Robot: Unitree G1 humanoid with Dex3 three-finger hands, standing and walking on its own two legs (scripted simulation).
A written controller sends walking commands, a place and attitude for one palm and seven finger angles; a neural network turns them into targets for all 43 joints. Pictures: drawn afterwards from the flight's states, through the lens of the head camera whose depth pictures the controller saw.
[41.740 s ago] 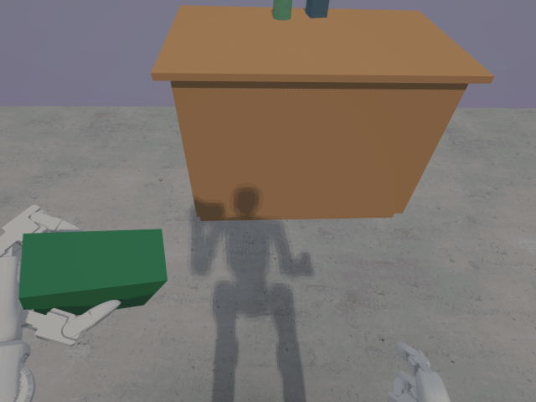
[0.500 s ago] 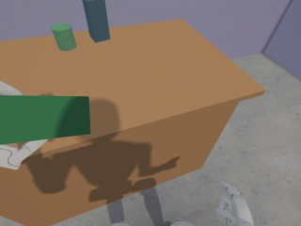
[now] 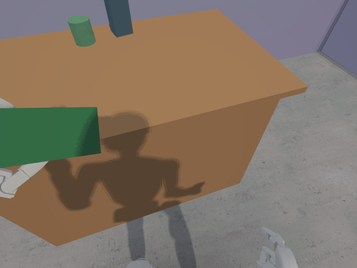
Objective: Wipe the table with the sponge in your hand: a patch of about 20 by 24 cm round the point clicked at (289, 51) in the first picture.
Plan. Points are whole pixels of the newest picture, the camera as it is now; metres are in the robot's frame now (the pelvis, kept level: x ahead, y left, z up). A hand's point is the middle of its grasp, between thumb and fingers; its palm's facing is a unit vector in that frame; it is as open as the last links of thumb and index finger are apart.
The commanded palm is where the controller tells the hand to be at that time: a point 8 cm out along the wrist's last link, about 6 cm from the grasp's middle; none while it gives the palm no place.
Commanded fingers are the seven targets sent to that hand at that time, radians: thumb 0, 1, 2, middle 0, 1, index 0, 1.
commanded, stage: step back with the hand held close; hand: left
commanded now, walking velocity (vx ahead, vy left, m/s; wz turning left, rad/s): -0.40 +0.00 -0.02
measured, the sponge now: (52, 132) +0.25 +0.20 +0.25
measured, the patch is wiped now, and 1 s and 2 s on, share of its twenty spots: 1.00 1.00 1.00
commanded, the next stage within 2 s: stop stepping back and stand still in 0.10 s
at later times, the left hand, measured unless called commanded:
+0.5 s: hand out of the picture +0.06 +0.23 +0.27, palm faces +0.53 -0.78 -0.34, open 10.1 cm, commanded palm +0.00 +0.27 +0.27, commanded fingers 0.00 0.10 1.30 -1.20 -1.60 -1.20 -1.60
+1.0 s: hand out of the picture -0.03 +0.19 +0.26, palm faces +0.47 -0.80 -0.36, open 10.1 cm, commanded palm -0.08 +0.25 +0.27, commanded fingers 0.00 0.10 1.30 -1.20 -1.60 -1.20 -1.60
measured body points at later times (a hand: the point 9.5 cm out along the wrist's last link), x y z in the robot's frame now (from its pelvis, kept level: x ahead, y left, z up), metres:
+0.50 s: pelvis -0.15 -0.01 +0.00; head -0.17 -0.02 +0.45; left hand +0.03 +0.27 +0.28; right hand +0.00 -0.26 -0.09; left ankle -0.14 +0.14 -0.70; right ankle -0.05 -0.09 -0.72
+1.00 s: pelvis -0.22 -0.04 +0.02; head -0.24 -0.05 +0.47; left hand -0.06 +0.23 +0.28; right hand -0.07 -0.28 -0.07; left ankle -0.19 +0.10 -0.68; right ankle -0.20 -0.14 -0.71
